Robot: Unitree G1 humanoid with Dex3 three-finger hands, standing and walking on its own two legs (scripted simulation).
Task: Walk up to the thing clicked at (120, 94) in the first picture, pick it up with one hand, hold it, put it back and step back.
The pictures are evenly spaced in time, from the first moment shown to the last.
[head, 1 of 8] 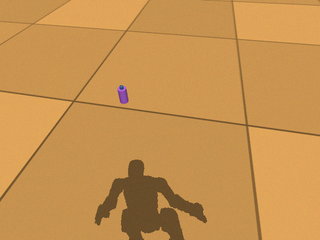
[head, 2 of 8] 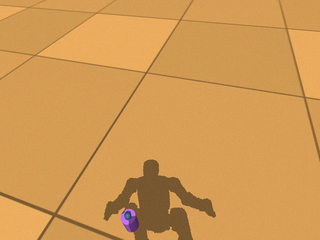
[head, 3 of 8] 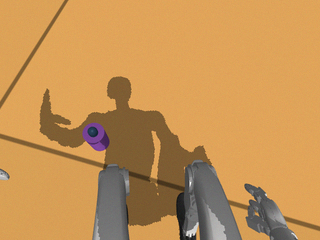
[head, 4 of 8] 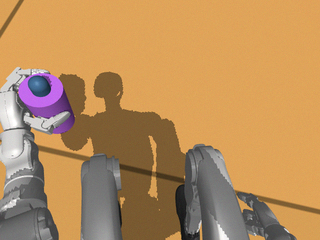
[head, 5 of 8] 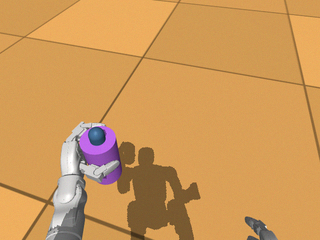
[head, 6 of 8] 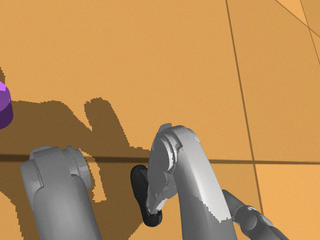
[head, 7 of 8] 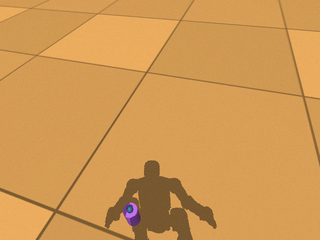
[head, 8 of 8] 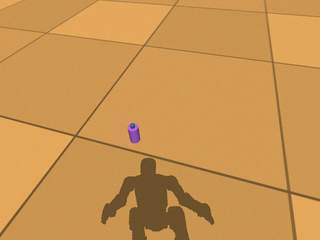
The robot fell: no
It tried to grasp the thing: yes
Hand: left
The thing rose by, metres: 0.69
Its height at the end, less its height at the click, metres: +0.00
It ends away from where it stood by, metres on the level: 0.02
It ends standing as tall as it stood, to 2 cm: yes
